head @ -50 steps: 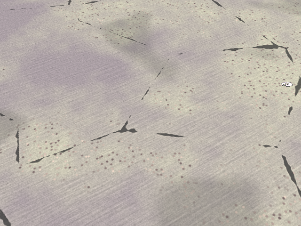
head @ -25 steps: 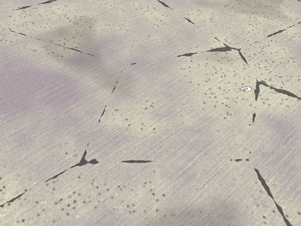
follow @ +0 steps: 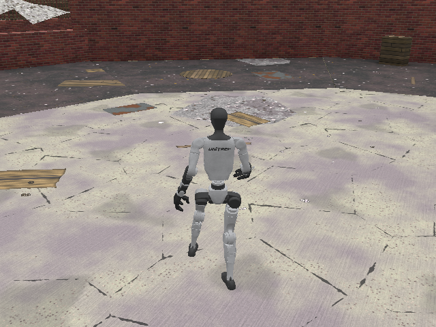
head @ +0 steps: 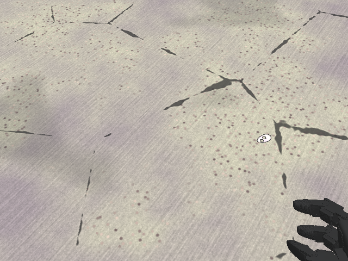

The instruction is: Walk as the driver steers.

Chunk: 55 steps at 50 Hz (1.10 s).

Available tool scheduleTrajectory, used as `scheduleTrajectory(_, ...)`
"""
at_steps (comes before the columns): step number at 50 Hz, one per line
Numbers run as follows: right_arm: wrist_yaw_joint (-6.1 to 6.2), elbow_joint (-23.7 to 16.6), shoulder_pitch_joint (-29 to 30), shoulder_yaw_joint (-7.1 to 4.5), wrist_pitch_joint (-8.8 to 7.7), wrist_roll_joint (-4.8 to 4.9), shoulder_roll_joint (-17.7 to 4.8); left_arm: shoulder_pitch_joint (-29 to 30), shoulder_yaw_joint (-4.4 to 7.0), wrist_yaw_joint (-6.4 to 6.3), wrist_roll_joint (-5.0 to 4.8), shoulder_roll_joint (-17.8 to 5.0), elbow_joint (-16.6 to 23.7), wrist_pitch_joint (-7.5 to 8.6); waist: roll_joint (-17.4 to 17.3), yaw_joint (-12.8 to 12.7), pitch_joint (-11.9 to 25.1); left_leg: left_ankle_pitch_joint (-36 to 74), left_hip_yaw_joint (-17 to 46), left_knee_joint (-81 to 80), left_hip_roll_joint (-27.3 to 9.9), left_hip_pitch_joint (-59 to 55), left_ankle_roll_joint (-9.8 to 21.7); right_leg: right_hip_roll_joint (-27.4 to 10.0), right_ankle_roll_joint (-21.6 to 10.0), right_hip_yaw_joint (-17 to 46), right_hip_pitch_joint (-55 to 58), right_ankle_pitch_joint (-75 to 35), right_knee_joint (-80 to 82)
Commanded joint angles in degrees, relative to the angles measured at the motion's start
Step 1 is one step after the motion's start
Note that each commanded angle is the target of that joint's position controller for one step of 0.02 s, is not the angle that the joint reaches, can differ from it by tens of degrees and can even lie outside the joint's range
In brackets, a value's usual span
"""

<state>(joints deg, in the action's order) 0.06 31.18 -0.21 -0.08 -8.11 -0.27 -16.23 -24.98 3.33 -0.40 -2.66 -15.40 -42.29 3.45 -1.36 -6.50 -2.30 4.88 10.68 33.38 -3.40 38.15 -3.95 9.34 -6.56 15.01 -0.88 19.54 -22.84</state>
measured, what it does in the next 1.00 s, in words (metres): walks ahead, turning right: left foot, then right foot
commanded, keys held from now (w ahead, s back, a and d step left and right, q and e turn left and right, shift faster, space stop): w+e+shift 0.08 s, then shift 0.92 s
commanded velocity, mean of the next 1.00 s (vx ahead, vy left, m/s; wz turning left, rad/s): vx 0.31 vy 0.00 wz -0.30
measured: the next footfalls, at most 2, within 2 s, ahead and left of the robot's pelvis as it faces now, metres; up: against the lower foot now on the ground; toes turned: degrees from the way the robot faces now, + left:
left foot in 0.08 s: +0.29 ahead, +0.18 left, +0.00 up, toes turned -12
right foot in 0.46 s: +0.46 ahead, -0.11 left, +0.00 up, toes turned -13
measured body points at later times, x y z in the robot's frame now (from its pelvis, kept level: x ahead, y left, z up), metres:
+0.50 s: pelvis +0.33 +0.02 -0.01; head +0.36 -0.01 +0.44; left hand +0.64 +0.17 -0.06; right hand +0.27 -0.28 -0.14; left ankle +0.26 +0.19 -0.72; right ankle +0.43 -0.10 -0.74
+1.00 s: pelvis +0.42 +0.03 +0.00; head +0.43 +0.03 +0.45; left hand +0.60 +0.25 -0.13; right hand +0.46 -0.24 -0.12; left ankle +0.45 +0.15 -0.73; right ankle +0.42 -0.10 -0.73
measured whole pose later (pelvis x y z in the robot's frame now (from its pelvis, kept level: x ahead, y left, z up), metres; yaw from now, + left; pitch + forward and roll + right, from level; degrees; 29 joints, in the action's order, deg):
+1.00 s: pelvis +0.42 +0.03 +0.00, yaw -17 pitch -1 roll +0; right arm 1.0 49.3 -11.2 0.2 -1.4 -1.1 -13.6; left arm -10.6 1.6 -0.7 0.9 -14.0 -49.3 -0.9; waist 0.2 -0.6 -1.4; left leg -16.7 0.6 30.6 -0.8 12.6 -0.7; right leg 1.7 0.3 3.4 -16.0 11.8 -29.0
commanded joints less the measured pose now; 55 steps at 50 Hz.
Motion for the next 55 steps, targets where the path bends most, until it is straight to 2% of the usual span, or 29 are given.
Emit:
scheduleTrajectory(1, 0.27, -4.4, 3.8, -3.12, -0.90, 2.13, -7.3, 2.5, 2.96, -0.81, -0.71, -9.2, 3.0, 0.30, 7.3, 2.7, -1.7, 1.0, -2.5, -6.1, 3.4, -20.7, -0.3, -9.6, -4.5, 12.8, -15.4, -5.3, 4.3)
scheduleTrajectory(2, 0.24, -3.8, 1.0, -4.13, -1.08, 2.53, -8.9, 2.8, 2.94, -0.80, -0.37, -9.0, 2.9, -0.13, 7.4, 4.7, 0.2, -3.6, -2.8, -6.7, 3.5, -22.4, 0.5, -10.5, -3.6, 13.1, -11.3, -11.2, -0.1)
scheduleTrajectory(3, 0.42, -2.3, -7.0, -5.61, -1.26, 2.78, -11.0, 3.4, 2.96, -0.42, 0.52, -9.2, 2.8, -0.57, 7.4, 9.4, 5.6, -7.2, -3.9, -6.2, 3.4, -30.1, 2.1, -9.5, -1.7, 11.5, -8.7, -20.9, -9.6)
scheduleTrajectory(4, 0.88, -0.4, -19.7, -6.39, -0.81, 2.81, -12.0, 5.4, 1.97, 0.16, 2.34, -7.1, 4.3, -0.84, 7.2, 15.9, 15.5, -13.0, -2.4, -0.2, -1.2, -46.9, 4.4, -8.1, 0.6, 8.3, -14.5, -22.7, -25.1)
scheduleTrajectory(5, 0.84, 1.1, -26.8, -6.98, -0.33, -0.41, -16.7, -4.8, -0.33, 0.47, 1.73, 1.6, 5.8, -0.56, -13.6, 11.2, 26.6, -27.8, 24.0, -4.6, -17.0, -68.6, 13.6, -0.9, 3.8, 1.0, -31.9, 7.5, -48.3)
scheduleTrajectory(6, -0.55, 3.2, -27.8, -7.13, 0.05, -0.36, -16.3, -6.5, -1.42, 0.22, -0.94, -1.2, 6.8, -0.33, -27.3, 10.4, 29.4, -41.7, 46.0, -13.5, -23.2, -70.7, 17.7, -4.2, 5.0, -3.1, -43.0, 12.3, -60.4)
scheduleTrajectory(7, -0.31, 1.5, -23.9, -5.98, 0.69, -0.62, -10.1, -0.1, -0.49, -0.30, -0.85, -5.8, 6.1, -0.81, -16.7, 12.6, 19.8, -37.7, 37.8, -15.0, -19.1, -63.8, 15.8, -7.5, 5.8, -4.0, -46.3, 7.6, -62.5)
scheduleTrajectory(9, -0.30, 2.4, -17.2, -4.84, 1.88, -1.71, -7.1, 12.1, 0.39, -0.36, 2.09, -8.5, 8.8, -0.88, -0.8, 12.0, 5.2, 0.9, 16.3, -12.7, -13.9, -44.9, 13.8, -10.0, 6.9, -7.7, -43.0, 4.1, -58.6)
scheduleTrajectory(11, -0.52, 4.7, -15.0, -4.03, 1.45, -1.48, -5.2, 12.6, 0.41, 0.28, 1.65, -6.4, 9.9, -1.20, -3.2, 8.2, 2.8, 18.1, 7.2, -12.7, -11.4, -36.9, 14.2, -12.2, 7.1, -7.6, -39.1, 6.5, -51.3)
scheduleTrajectory(12, -0.76, 6.2, -15.4, -3.54, 1.11, -0.84, -3.6, 16.2, -0.08, 0.08, 1.72, -4.5, 10.4, -1.49, -1.6, 9.2, 2.0, 19.5, 3.4, -15.4, -8.5, -34.8, 12.5, -11.9, 6.3, -9.2, -37.0, 6.6, -46.7)
scheduleTrajectory(13, -0.72, 7.2, -13.9, -3.87, 0.94, -0.27, -5.6, 13.4, -0.75, 0.39, 1.41, -2.4, 10.7, -1.65, -5.7, 6.0, 1.8, 24.1, 3.2, -15.5, -10.8, -32.8, 14.9, -11.9, 6.9, -9.1, -36.2, 6.5, -40.4)
scheduleTrajectory(14, -0.58, 7.3, -11.8, -4.34, 1.05, 0.59, -7.0, 13.1, -1.19, 0.72, 1.64, -2.3, 10.4, -1.68, -6.1, 5.7, 0.9, 27.8, 1.6, -16.6, -11.6, -31.2, 16.1, -12.1, 7.9, -10.0, -35.2, 4.0, -34.1)
scheduleTrajectory(17, 0.22, 8.2, -10.2, -5.53, 2.19, 1.76, -11.0, 15.1, -1.26, 2.43, 2.29, -3.6, 9.0, -0.77, -4.4, 6.0, 5.4, 19.7, -6.3, -17.8, -7.7, -27.2, 13.1, -9.9, 6.7, -13.0, -21.8, -15.2, -16.8)
scheduleTrajectory(19, 0.43, 9.7, -11.4, -5.51, 2.16, 2.19, -11.7, 17.4, -0.84, 3.20, 2.72, -4.8, 9.1, -0.74, -3.6, 5.9, 6.1, 15.8, -6.7, -17.0, -8.7, -27.1, 11.9, -9.4, 5.1, -11.8, -16.5, -21.6, -12.2)
scheduleTrajectory(22, 0.31, 11.3, -12.3, -5.18, 2.07, 2.32, -11.2, 14.6, 0.77, 2.41, 3.91, -8.0, 7.7, -1.02, -0.8, 3.0, 7.2, 15.5, -9.1, -7.9, -6.3, -26.5, 9.4, -7.5, 2.0, -13.1, -6.5, -25.6, -6.2)
scheduleTrajectory(23, 0.18, 11.7, -13.9, -4.57, 2.07, 1.75, -9.8, 12.8, 1.57, 1.70, 4.34, -10.4, 7.5, -1.15, 1.7, 2.0, 8.1, 11.1, -11.3, 0.0, -3.2, -24.3, 7.3, -9.3, 0.4, -12.1, -1.7, -35.3, -4.7)
scheduleTrajectory(24, 0.08, 10.6, -16.9, -3.24, 2.20, -0.49, -7.2, 10.2, 1.83, 0.81, 5.49, -14.3, 8.3, -1.46, 12.7, 2.6, 13.8, -17.4, -14.0, 18.1, 2.2, -15.2, 3.4, -22.9, -5.6, 2.5, 9.3, -63.0, -7.0)
scheduleTrajectory(25, -0.50, 12.6, -26.0, -1.97, 3.27, 0.08, -5.1, 11.4, 0.02, 0.96, 5.85, -10.1, 8.8, -1.82, 17.3, 5.8, 24.5, -44.8, -7.3, 28.1, 3.2, -11.7, 1.6, -32.5, -14.6, 15.5, 13.8, -63.6, -5.6)
scheduleTrajectory(26, -0.63, 13.7, -24.2, -3.07, 4.70, 0.74, -9.7, 13.9, -0.42, 1.69, 3.80, -7.4, 8.8, -2.07, 10.3, 5.1, 21.2, -44.3, -5.0, 30.5, 1.2, -11.3, 0.8, -28.6, -13.1, 13.8, 7.8, -50.0, -3.4)
scheduleTrajectory(27, -0.43, 12.9, -20.5, -3.34, 5.67, 1.23, -9.9, 16.5, -0.69, 2.10, 2.71, -6.7, 8.3, -2.05, 7.9, 5.5, 14.5, -42.8, -6.3, 30.3, 0.3, -8.1, 0.2, -25.9, -10.6, 9.5, 3.3, -41.8, -1.7)
scheduleTrajectory(29, 1.19, 12.7, -16.7, -3.53, 7.51, 0.17, -9.2, 20.4, -0.70, 2.18, 3.17, -6.8, 7.6, -2.14, 3.1, 6.9, 8.8, -37.4, -6.9, 25.8, -1.1, -10.1, -0.4, -22.5, -7.0, 5.4, -7.5, -29.4, 2.9)
scheduleTrajectory(30, 1.51, 13.0, -18.6, -3.28, 8.23, 0.38, -8.2, 22.1, -0.15, 2.00, 4.07, -8.6, 7.3, -2.19, 7.8, 8.8, 8.5, -34.8, -6.9, 23.8, -1.3, -14.8, -1.1, -22.7, -7.9, 4.5, -13.2, -29.0, 3.8)
scheduleTrajectory(32, 1.87, 14.1, -19.8, -2.80, 8.47, -0.01, -6.5, 23.9, -0.16, 1.54, 4.36, -7.1, 6.6, -2.40, 8.9, 9.3, 8.9, -31.5, -8.2, 16.6, -0.8, -20.4, -1.6, -19.7, -7.3, -0.4, -17.2, -28.6, 4.1)
scheduleTrajectory(37, 1.27, 14.6, -16.2, -2.00, 8.42, -0.73, -3.5, 23.1, -0.72, 0.72, 3.47, -5.2, 3.8, -3.15, 6.3, 9.1, 9.3, -14.1, -9.8, -2.1, 1.2, -31.6, 0.9, -17.3, -3.9, -2.3, -20.4, -9.3, 3.6)
scheduleTrajectory(39, 1.25, 12.9, -13.8, -2.09, 8.51, -2.14, -6.2, 19.4, -1.60, 1.00, 3.99, -2.7, 1.5, -2.95, 2.2, 7.9, 5.5, -10.6, -4.2, -9.7, -3.9, -34.1, 3.9, -13.3, 2.0, -3.9, -24.3, 5.4, 2.0)
scheduleTrajectory(40, 1.35, 13.2, -10.7, -3.18, 8.57, -1.64, -10.3, 16.9, -1.15, 0.97, 3.76, -3.1, 1.3, -3.11, -5.7, 4.4, 2.3, -23.5, -4.0, -10.4, -4.5, -24.8, 6.1, -9.4, 4.3, -8.4, -21.1, 4.9, 1.3)
scheduleTrajectory(42, 1.07, 13.3, -9.2, -1.97, 7.73, -1.97, -5.4, 19.2, -0.66, 0.30, 3.88, -4.7, 0.5, -3.46, -5.3, 5.9, 0.2, -33.1, -4.9, -13.6, -2.2, -17.6, 5.4, -8.9, 5.9, -9.4, -14.4, -1.3, -1.8)
scheduleTrajectory(46, 1.01, 14.8, -10.7, -1.56, 6.00, -0.94, -4.9, 17.0, -0.48, -0.45, 3.82, -4.3, -2.2, -3.65, -2.5, 6.3, 2.0, -21.6, -6.1, -11.1, -1.3, -21.5, 4.4, -9.8, 4.7, -9.0, -12.9, -9.0, -2.5)
scheduleTrajectory(55, 0.87, 18.1, -11.5, -1.22, 6.02, -0.35, -4.6, 15.9, -0.07, -1.32, 3.01, -4.5, -8.1, -4.08, 1.4, 6.7, 3.9, -10.8, -7.5, -9.9, 0.0, -24.5, 5.2, -10.5, 5.5, -8.9, -8.5, -19.4, -3.4)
